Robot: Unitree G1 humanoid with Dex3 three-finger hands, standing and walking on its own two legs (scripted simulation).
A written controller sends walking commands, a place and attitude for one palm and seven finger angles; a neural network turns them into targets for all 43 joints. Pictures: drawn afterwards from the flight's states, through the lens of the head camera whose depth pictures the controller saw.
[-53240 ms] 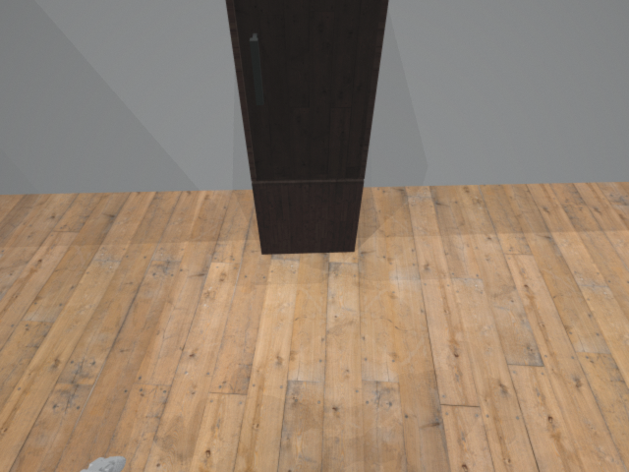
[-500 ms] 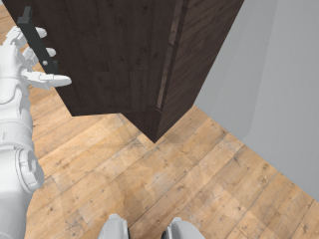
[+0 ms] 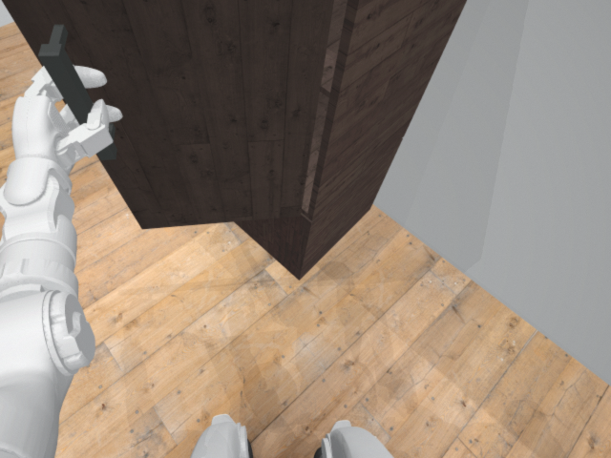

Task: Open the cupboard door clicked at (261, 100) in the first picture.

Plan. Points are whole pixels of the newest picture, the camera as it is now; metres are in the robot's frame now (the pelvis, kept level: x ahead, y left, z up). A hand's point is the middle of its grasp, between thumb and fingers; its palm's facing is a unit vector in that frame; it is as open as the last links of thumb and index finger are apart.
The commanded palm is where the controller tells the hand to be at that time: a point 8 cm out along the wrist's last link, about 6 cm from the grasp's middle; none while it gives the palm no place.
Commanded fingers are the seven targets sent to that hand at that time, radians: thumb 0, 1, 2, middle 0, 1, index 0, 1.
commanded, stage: close the thumb around the handle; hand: left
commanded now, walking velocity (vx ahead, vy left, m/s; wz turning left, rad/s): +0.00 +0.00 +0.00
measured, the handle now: (86, 99) +0.56 +0.24 +0.09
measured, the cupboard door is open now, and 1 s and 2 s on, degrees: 51 88 100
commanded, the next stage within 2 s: pull the door open along its arc in 0.02 s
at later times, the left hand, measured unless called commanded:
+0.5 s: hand (107, 165) +0.45 +0.20 +0.10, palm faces +0.07 -1.00 -0.01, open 5.8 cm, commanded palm +0.39 +0.25 +0.09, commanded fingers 0.00 0.90 0.90 -0.40 -1.35 -0.40 -1.35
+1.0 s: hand (190, 244) +0.34 +0.10 +0.10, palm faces +0.48 -0.88 +0.01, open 6.0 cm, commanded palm +0.28 +0.14 +0.09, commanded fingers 0.00 0.90 0.90 -0.40 -1.35 -0.40 -1.35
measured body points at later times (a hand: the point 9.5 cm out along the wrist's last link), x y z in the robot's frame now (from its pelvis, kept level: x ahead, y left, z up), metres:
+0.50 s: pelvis +0.01 -0.01 +0.01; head +0.09 +0.00 +0.45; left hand +0.44 +0.25 +0.10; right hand +0.03 -0.27 -0.10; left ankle +0.03 +0.10 -0.68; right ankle -0.02 -0.12 -0.68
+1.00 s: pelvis +0.01 -0.04 +0.02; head +0.03 -0.05 +0.47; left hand +0.31 +0.15 +0.10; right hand +0.18 -0.25 -0.08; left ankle +0.03 +0.10 -0.68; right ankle -0.02 -0.12 -0.68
